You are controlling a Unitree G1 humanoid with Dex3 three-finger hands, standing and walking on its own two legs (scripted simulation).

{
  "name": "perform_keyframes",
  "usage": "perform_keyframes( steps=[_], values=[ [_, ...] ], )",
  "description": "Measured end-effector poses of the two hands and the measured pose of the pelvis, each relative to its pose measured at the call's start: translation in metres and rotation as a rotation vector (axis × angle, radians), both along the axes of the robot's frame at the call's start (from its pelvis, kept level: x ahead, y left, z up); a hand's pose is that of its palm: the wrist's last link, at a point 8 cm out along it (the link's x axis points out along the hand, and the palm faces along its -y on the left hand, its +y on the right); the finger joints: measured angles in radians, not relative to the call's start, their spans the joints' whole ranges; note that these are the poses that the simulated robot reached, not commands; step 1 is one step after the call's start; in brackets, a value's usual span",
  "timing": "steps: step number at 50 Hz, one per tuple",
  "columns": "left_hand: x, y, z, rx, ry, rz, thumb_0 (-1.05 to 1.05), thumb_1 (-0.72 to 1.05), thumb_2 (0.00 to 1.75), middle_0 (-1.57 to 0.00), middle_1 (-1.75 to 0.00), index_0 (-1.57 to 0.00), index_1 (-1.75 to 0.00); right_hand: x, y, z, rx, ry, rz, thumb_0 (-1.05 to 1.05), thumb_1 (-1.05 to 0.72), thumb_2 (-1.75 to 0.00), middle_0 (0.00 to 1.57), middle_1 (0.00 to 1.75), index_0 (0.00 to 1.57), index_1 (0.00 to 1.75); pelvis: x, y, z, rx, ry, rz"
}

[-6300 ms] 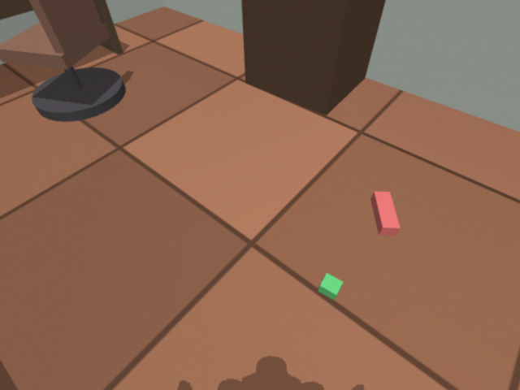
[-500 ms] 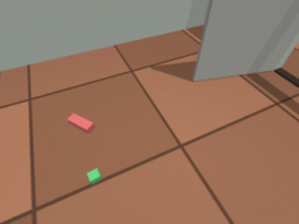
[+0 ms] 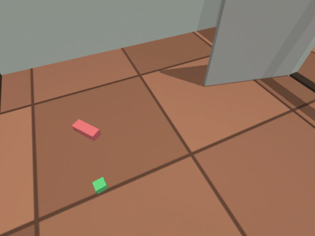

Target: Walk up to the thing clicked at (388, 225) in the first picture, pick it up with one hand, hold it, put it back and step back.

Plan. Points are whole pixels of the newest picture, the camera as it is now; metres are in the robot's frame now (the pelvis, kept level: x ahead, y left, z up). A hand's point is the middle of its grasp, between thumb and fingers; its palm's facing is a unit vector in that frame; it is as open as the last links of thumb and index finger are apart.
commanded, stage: stand
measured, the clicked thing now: (86, 129) +0.96 +0.63 -0.75
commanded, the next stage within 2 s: walk up in 0.24 s
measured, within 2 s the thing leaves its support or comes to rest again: neither
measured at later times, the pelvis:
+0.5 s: pelvis -0.02 -0.06 -0.01, yaw +16 degrees
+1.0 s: pelvis +0.00 -0.10 -0.03, yaw +43 degrees
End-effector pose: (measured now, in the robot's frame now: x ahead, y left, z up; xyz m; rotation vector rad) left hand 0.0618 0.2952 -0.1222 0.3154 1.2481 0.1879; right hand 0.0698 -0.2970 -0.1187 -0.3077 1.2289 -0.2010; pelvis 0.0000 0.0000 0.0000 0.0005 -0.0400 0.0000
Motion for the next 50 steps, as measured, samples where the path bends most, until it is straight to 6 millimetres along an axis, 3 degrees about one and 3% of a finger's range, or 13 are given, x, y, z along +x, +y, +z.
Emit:
perform_keyframes(
  steps=[13, 17, 20, 23, 26, 29, 33, 39, 44, 50],
  values=[
    [-0.002, 0.000, 0.000, -0.002, 0.003, 0.016, 0.00, 0.90, 0.90, -0.21, -0.30, -0.21, -0.30, -0.002, -0.001, -0.001, 0.003, 0.010, 0.002, 0.01, -0.91, -0.90, 0.21, 0.30, 0.20, 0.30, -0.001, -0.002, -0.001, 0.000, 0.006, 0.018],
    [0.005, 0.005, 0.004, 0.010, -0.075, 0.105, 0.00, 0.90, 0.90, -0.21, -0.30, -0.21, -0.30, -0.006, -0.010, 0.000, -0.011, 0.067, 0.078, 0.00, -0.91, -0.90, 0.21, 0.30, 0.20, 0.30, -0.010, -0.016, -0.002, 0.000, 0.021, 0.147],
    [0.003, 0.001, 0.014, 0.027, -0.145, 0.149, 0.00, 0.91, 0.90, -0.21, -0.30, -0.21, -0.30, -0.006, -0.029, 0.001, -0.045, 0.120, 0.138, 0.00, -0.90, -0.90, 0.21, 0.30, 0.21, 0.30, -0.017, -0.032, -0.002, -0.001, 0.034, 0.207],
    [-0.008, -0.008, 0.020, 0.052, -0.175, 0.182, 0.00, 0.91, 0.90, -0.20, -0.30, -0.21, -0.30, 0.007, -0.053, -0.003, -0.076, 0.125, 0.193, 0.01, -0.90, -0.90, 0.21, 0.30, 0.21, 0.30, -0.021, -0.050, -0.007, 0.010, 0.039, 0.257],
    [-0.029, -0.022, 0.022, 0.090, -0.191, 0.228, 0.00, 0.91, 0.90, -0.20, -0.30, -0.21, -0.30, 0.033, -0.074, -0.013, -0.090, 0.100, 0.256, 0.01, -0.90, -0.90, 0.21, 0.30, 0.21, 0.30, -0.023, -0.070, -0.015, 0.015, 0.033, 0.294],
    [-0.061, -0.041, 0.027, 0.096, -0.158, 0.295, 0.00, 0.91, 0.90, -0.20, -0.30, -0.21, -0.30, 0.062, -0.077, -0.009, -0.084, 0.061, 0.333, 0.01, -0.91, -0.90, 0.21, 0.30, 0.20, 0.30, -0.021, -0.085, -0.011, 0.017, 0.024, 0.366],
    [-0.095, -0.064, 0.032, 0.089, -0.144, 0.397, 0.00, 0.90, 0.90, -0.21, -0.30, -0.21, -0.30, 0.100, -0.072, 0.003, -0.050, 0.020, 0.451, 0.01, -0.91, -0.90, 0.20, 0.30, 0.20, 0.30, -0.012, -0.098, -0.003, 0.044, 0.025, 0.432],
    [-0.134, -0.092, 0.022, 0.070, -0.173, 0.521, 0.00, 0.90, 0.90, -0.21, -0.30, -0.21, -0.30, 0.147, -0.054, 0.008, -0.041, 0.001, 0.611, 0.01, -0.91, -0.90, 0.20, 0.30, 0.20, 0.30, -0.003, -0.109, -0.007, 0.021, 0.000, 0.557],
    [-0.176, -0.109, 0.005, 0.054, -0.160, 0.637, 0.00, 0.90, 0.90, -0.21, -0.30, -0.21, -0.30, 0.186, -0.015, 0.013, -0.041, -0.028, 0.745, 0.01, -0.91, -0.90, 0.20, 0.30, 0.20, 0.30, 0.001, -0.110, -0.014, 0.001, -0.006, 0.648],
    [-0.232, -0.118, -0.020, 0.037, -0.090, 0.766, 0.00, 0.90, 0.90, -0.21, -0.30, -0.21, -0.30, 0.228, 0.050, 0.022, -0.041, -0.131, 0.885, 0.01, -0.91, -0.90, 0.20, 0.30, 0.20, 0.30, 0.004, -0.096, -0.026, -0.005, 0.012, 0.743]
  ],
)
